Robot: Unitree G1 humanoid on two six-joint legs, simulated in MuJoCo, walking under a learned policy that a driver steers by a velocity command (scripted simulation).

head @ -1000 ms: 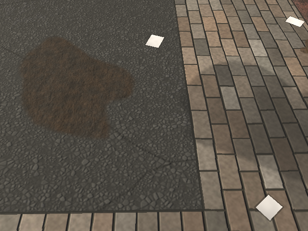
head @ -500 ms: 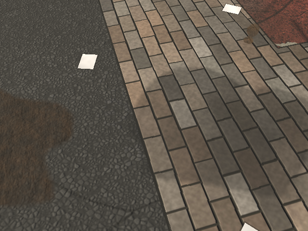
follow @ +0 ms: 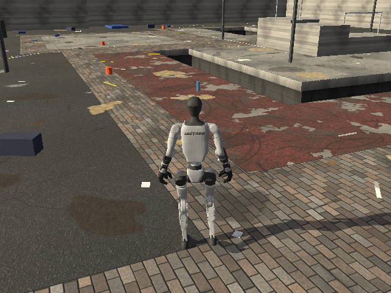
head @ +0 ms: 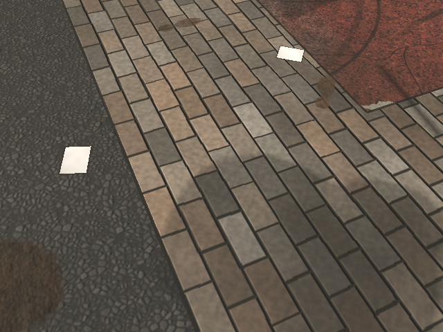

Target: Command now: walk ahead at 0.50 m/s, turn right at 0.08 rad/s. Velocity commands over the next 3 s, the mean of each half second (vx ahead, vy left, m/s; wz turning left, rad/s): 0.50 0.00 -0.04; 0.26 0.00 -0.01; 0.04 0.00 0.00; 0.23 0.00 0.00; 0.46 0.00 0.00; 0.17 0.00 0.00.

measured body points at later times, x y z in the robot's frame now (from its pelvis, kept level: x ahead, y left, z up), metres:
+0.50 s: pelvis +0.27 -0.06 +0.00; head +0.30 -0.08 +0.45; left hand +0.41 +0.20 -0.10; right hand +0.33 -0.34 -0.14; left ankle +0.20 +0.09 -0.65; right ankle +0.32 -0.15 -0.74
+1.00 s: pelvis +0.46 -0.03 -0.01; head +0.50 -0.02 +0.44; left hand +0.54 +0.24 -0.15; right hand +0.61 -0.27 -0.12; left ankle +0.56 +0.07 -0.74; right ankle +0.41 -0.17 -0.70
